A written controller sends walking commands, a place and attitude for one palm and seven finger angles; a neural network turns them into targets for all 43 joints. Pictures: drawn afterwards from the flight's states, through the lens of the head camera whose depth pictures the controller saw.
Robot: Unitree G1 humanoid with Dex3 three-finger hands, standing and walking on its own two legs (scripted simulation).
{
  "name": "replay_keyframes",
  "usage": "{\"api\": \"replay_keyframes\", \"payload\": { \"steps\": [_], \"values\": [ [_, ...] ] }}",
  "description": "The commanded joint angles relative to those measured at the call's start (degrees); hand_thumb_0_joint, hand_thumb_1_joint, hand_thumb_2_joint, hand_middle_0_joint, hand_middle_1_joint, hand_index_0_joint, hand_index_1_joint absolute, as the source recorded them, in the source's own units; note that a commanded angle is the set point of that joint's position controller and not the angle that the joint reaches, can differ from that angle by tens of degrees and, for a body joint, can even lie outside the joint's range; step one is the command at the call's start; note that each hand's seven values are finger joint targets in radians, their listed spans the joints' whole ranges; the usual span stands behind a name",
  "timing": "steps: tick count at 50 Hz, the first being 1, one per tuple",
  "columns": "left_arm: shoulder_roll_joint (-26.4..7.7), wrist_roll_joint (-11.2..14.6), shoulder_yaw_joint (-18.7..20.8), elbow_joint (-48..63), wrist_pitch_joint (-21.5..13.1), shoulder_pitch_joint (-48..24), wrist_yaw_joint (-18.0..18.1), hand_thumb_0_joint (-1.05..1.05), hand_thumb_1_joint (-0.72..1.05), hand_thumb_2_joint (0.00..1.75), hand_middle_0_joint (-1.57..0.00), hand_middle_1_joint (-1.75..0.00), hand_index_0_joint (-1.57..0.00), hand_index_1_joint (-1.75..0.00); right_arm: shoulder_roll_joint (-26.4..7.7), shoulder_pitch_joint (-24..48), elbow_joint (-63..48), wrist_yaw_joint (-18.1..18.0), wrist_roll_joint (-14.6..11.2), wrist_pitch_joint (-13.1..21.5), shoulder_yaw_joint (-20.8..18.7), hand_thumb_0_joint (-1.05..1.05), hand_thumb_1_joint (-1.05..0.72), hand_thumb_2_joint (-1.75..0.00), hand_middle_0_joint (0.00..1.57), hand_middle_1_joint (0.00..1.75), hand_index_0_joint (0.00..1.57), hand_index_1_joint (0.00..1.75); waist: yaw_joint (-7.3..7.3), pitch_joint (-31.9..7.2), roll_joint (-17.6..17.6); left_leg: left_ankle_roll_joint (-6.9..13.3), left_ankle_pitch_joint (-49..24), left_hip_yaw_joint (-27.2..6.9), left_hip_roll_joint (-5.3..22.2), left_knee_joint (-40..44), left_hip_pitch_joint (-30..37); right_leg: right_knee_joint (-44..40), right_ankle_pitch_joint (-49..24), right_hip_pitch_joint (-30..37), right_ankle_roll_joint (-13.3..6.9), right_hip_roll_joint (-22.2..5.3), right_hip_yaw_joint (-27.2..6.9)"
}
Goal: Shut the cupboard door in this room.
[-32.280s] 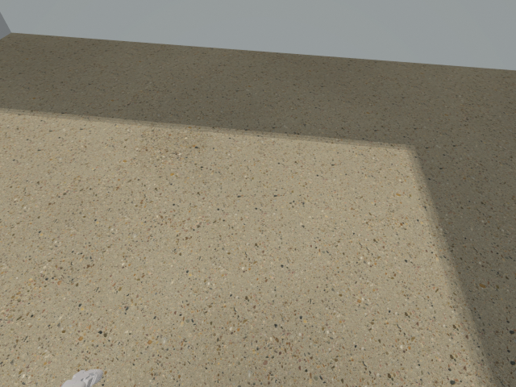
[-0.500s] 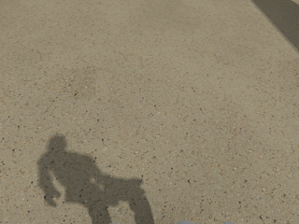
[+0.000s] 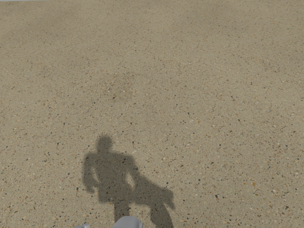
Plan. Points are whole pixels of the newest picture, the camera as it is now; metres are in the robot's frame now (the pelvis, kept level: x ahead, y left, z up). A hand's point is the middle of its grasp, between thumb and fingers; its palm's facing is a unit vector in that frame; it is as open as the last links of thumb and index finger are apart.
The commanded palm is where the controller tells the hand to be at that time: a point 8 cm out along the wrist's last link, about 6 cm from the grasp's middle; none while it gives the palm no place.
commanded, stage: turn or walk to find it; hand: left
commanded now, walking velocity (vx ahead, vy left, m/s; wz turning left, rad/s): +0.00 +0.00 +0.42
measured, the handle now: out of the picture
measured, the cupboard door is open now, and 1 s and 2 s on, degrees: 94 94 94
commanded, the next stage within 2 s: none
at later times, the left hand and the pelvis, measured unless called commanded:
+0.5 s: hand out of the picture +0.00 +0.27 -0.17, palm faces +0.25 -0.94 -0.25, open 7.4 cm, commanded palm none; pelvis +0.00 +0.05 +0.00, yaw +12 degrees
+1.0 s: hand out of the picture +0.00 +0.19 -0.15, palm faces +0.42 -0.87 -0.27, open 7.4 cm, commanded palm none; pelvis +0.01 -0.01 +0.00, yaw +26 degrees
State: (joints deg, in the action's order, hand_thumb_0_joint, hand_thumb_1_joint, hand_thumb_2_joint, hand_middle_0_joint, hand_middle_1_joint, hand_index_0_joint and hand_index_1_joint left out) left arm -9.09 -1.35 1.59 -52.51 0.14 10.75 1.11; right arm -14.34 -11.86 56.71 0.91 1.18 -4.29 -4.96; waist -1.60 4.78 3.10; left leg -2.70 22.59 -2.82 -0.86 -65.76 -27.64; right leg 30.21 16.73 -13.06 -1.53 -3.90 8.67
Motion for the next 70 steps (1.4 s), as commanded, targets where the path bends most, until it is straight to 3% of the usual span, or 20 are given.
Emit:
{"api": "replay_keyframes", "payload": {
  "steps": [1,8,12,14,16,21,30,34,35,37,39,41,44,54,58,59,61,63,66,70],
  "values": [
    [-11.47,0.04,3.21,2.57,-1.28,3.09,0.85,0.00,0.90,0.90,-0.20,-0.30,-0.20,-0.30,-2.72,1.81,-3.93,0.10,-0.21,1.17,-0.26,0.00,-0.90,-0.90,0.20,0.30,0.20,0.30,2.54,-4.42,-12.10,-1.41,1.04,1.30,2.57,2.80,-2.74,-11.52,-20.97,6.73,-5.14,-15.29,-8.41],
    [-15.00,-0.42,4.15,-0.06,-0.60,6.87,0.55,0.00,0.90,0.90,-0.20,-0.30,-0.20,-0.30,-1.30,5.75,-4.83,-0.09,-0.88,2.20,1.20,0.00,-0.90,-0.90,0.20,0.30,0.20,0.30,4.80,-6.30,-14.59,-0.45,4.62,6.50,1.86,21.88,3.96,-6.88,-30.62,10.27,-6.38,-16.94,-5.70],
    [-14.41,0.42,4.31,-0.36,0.10,4.41,0.38,0.00,0.90,0.90,-0.20,-0.30,-0.20,-0.30,-3.47,-0.44,-3.66,-0.14,-0.69,3.34,0.85,0.00,-0.90,-0.90,0.20,0.30,0.20,0.30,0.57,-9.17,-9.18,1.09,-11.50,6.94,2.97,42.55,19.30,3.07,-22.03,2.93,-0.61,-14.95,-0.61],
    [-8.24,0.80,2.53,2.71,0.88,3.60,-0.08,0.00,0.90,0.90,-0.20,-0.30,-0.20,-0.30,-13.35,-4.58,-3.59,-0.68,-0.27,3.59,-1.42,0.00,-0.90,-0.90,0.20,0.30,0.20,0.30,-1.41,-9.35,15.30,12.33,-42.15,-18.43,24.45,46.96,29.26,22.95,21.25,-18.17,6.19,-3.39,1.29],
    [-9.12,0.53,2.59,2.24,1.89,-1.90,0.36,0.00,0.90,0.90,-0.20,-0.30,-0.20,-0.30,-11.75,-3.47,-2.82,-1.92,-0.12,3.30,-1.20,0.00,-0.90,-0.90,0.20,0.30,0.20,0.30,-1.65,-6.70,11.97,13.80,-34.52,-16.66,21.74,47.10,23.28,31.68,17.70,-19.25,5.58,-3.51,-6.40],
    [-9.48,0.51,2.86,-0.55,1.58,1.18,-0.65,0.00,0.90,0.90,-0.20,-0.30,-0.20,-0.30,-7.89,1.67,-4.49,-2.04,-0.33,4.15,0.11,0.00,-0.90,-0.90,0.20,0.30,0.20,0.30,1.41,-5.65,3.94,11.18,-35.23,-7.18,14.23,46.86,22.48,32.66,6.64,-17.66,6.44,-2.51,-6.69],
    [-8.10,0.88,2.20,2.69,1.25,-3.40,-0.34,0.00,0.90,0.90,-0.20,-0.30,-0.20,-0.30,-8.59,-0.79,-4.63,-1.73,0.18,3.54,-1.06,0.00,-0.90,-0.90,0.20,0.30,0.20,0.30,-0.45,-7.04,6.47,12.41,-37.66,-12.67,13.58,43.82,22.29,17.01,9.34,-12.41,6.62,0.43,-6.08],
    [-8.46,1.15,2.32,1.75,0.28,1.78,-0.14,0.00,0.90,0.90,-0.20,-0.30,-0.20,-0.30,-8.22,1.39,-5.48,-1.59,-0.01,3.22,-1.27,0.00,-0.90,-0.90,0.20,0.30,0.20,0.30,2.32,-8.83,5.73,10.00,-35.89,-13.67,10.83,39.22,16.92,-0.32,-0.38,-0.61,5.67,2.20,-4.64],
    [-9.65,0.96,2.62,1.34,-0.27,3.78,0.05,0.00,0.90,0.90,-0.20,-0.30,-0.20,-0.30,-7.08,1.57,-5.59,-1.40,-0.35,3.31,-1.16,0.00,-0.90,-0.90,0.20,0.30,0.20,0.30,3.36,-9.25,2.98,7.57,-29.33,-12.53,8.60,36.35,12.65,-7.56,-6.88,5.88,5.32,0.59,-5.32],
    [-17.39,-0.21,4.02,1.38,-1.15,6.00,0.72,0.00,0.90,0.90,-0.20,-0.30,-0.20,-0.30,-1.71,0.81,-7.60,-0.82,-0.85,3.55,-0.24,0.00,-0.90,-0.90,0.20,0.30,0.20,0.30,4.33,-8.80,-19.16,0.92,9.74,-0.01,-3.23,16.91,-4.94,-11.82,-22.78,15.94,-4.45,-22.48,-25.23],
    [-15.03,0.45,3.96,2.50,-0.90,2.75,0.90,0.00,0.90,0.90,-0.20,-0.30,-0.20,-0.30,-4.28,1.87,-5.90,-0.96,-0.22,1.63,-1.28,0.00,-0.90,-0.90,0.20,0.30,0.20,0.30,3.26,-4.38,-14.87,1.21,9.30,-3.72,-0.20,-0.31,-3.25,-14.44,-14.73,2.92,-7.63,-21.39,-23.56],
    [-11.43,0.54,3.07,3.85,-0.72,-2.07,0.89,0.00,0.90,0.90,-0.20,-0.30,-0.20,-0.30,-3.62,-0.49,-3.77,-0.23,-0.05,1.24,-1.24,0.00,-0.90,-0.90,0.20,0.30,0.20,0.30,0.54,-2.37,-10.78,0.44,1.94,-2.46,1.73,-4.71,-3.77,-12.83,-14.93,1.56,-4.95,-15.90,-13.86],
    [-10.56,0.36,2.85,3.60,-1.45,0.12,0.79,0.00,0.90,0.90,-0.20,-0.30,-0.20,-0.30,-3.10,-1.58,-2.98,0.01,-0.03,1.18,-0.62,0.00,-0.90,-0.90,0.20,0.30,0.20,0.30,1.07,-4.53,-13.48,-1.09,-1.30,-0.33,2.20,-3.90,-4.00,-11.36,-22.48,5.79,-4.24,-14.03,-8.58],
    [-14.19,-0.33,3.95,-0.16,-0.79,7.26,0.62,0.00,0.90,0.90,-0.20,-0.30,-0.20,-0.30,-1.33,6.34,-4.59,-0.06,-0.75,2.00,1.24,0.00,-0.90,-0.90,0.20,0.30,0.20,0.30,4.82,-5.99,-14.30,-0.71,4.15,5.80,2.49,19.34,2.31,-7.44,-32.07,10.97,-6.51,-16.76,-5.46],
    [-15.10,0.02,4.24,-1.07,-0.30,5.79,0.50,0.00,0.90,0.90,-0.20,-0.30,-0.20,-0.30,-2.30,2.98,-4.16,-0.26,-0.72,2.89,1.35,0.00,-0.90,-0.90,0.20,0.30,0.20,0.30,2.31,-7.55,-13.30,0.51,-5.16,8.40,1.93,35.57,13.20,-1.43,-28.86,7.31,-3.05,-16.25,-2.18],
    [-14.33,0.52,4.16,-0.76,0.02,5.28,0.35,0.00,0.90,0.90,-0.20,-0.30,-0.20,-0.30,-4.15,0.68,-3.81,-0.16,-0.61,3.36,0.90,0.00,-0.90,-0.90,0.20,0.30,0.20,0.30,0.66,-8.73,-9.09,1.51,-13.25,6.85,3.43,42.84,20.85,4.01,-23.59,2.21,-0.34,-14.71,0.02],
    [-8.72,0.62,2.32,2.14,0.72,3.72,-0.11,0.00,0.90,0.90,-0.20,-0.30,-0.20,-0.30,-13.41,-4.07,-3.66,-0.61,-0.43,3.38,-1.18,0.00,-0.90,-0.90,0.20,0.30,0.20,0.30,-1.49,-9.72,14.01,12.30,-43.60,-16.61,24.38,46.30,29.88,24.17,21.22,-16.98,5.77,-3.72,1.12],
    [-9.51,0.55,2.69,1.71,1.83,-1.39,0.32,0.00,0.90,0.90,-0.20,-0.30,-0.20,-0.30,-11.78,-2.38,-3.08,-1.86,-0.04,3.20,-0.96,0.00,-0.90,-0.90,0.20,0.30,0.20,0.30,-1.82,-5.56,11.72,14.03,-34.11,-15.62,21.44,47.45,22.34,31.83,17.89,-18.39,5.49,-3.60,-6.16],
    [-9.66,0.39,2.97,-0.61,1.62,1.22,-0.73,0.00,0.90,0.90,-0.20,-0.30,-0.20,-0.30,-8.51,3.14,-4.75,-2.02,-0.12,3.78,0.24,0.00,-0.90,-0.90,0.20,0.30,0.20,0.30,1.40,-4.46,4.74,11.62,-31.47,-8.78,15.56,47.30,20.54,33.32,8.52,-17.48,5.92,-3.07,-6.56],
    [-9.34,0.46,2.72,-0.06,1.69,1.19,-0.56,0.00,0.90,0.90,-0.20,-0.30,-0.20,-0.30,-8.44,1.78,-4.75,-1.82,-0.29,3.97,-0.14,0.00,-0.90,-0.90,0.20,0.30,0.20,0.30,0.98,-6.03,4.25,11.78,-33.19,-7.90,14.25,46.93,22.81,29.78,7.07,-16.97,6.85,-2.15,-6.52]
  ]
}}
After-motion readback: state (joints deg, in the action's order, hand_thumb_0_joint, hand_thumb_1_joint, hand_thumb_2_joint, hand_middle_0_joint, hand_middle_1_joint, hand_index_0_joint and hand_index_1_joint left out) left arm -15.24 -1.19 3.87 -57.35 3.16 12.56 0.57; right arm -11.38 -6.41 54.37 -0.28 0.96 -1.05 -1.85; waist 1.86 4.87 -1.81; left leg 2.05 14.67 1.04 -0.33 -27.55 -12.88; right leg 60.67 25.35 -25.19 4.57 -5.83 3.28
